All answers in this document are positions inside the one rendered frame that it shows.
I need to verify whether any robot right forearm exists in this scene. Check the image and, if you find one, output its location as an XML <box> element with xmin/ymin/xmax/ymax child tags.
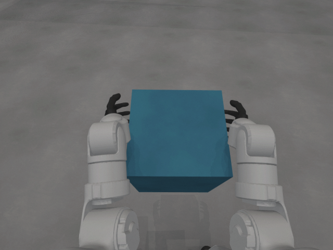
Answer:
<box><xmin>227</xmin><ymin>118</ymin><xmax>294</xmax><ymax>242</ymax></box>

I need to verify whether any robot right upper arm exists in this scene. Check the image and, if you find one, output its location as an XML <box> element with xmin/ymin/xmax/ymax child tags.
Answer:
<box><xmin>229</xmin><ymin>209</ymin><xmax>319</xmax><ymax>250</ymax></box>

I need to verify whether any robot left upper arm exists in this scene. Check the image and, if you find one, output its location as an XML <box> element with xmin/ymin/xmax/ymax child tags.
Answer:
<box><xmin>60</xmin><ymin>207</ymin><xmax>140</xmax><ymax>250</ymax></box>

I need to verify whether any carton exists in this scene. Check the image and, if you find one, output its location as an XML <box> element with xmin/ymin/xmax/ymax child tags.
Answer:
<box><xmin>126</xmin><ymin>90</ymin><xmax>233</xmax><ymax>192</ymax></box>

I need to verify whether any robot left forearm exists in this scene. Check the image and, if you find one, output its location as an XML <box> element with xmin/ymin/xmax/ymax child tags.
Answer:
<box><xmin>79</xmin><ymin>113</ymin><xmax>131</xmax><ymax>245</ymax></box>

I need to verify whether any robot right hand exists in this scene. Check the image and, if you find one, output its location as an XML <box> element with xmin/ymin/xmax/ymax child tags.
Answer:
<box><xmin>224</xmin><ymin>100</ymin><xmax>248</xmax><ymax>132</ymax></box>

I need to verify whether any robot left hand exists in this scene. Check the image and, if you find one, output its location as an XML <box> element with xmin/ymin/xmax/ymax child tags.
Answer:
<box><xmin>105</xmin><ymin>93</ymin><xmax>130</xmax><ymax>123</ymax></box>

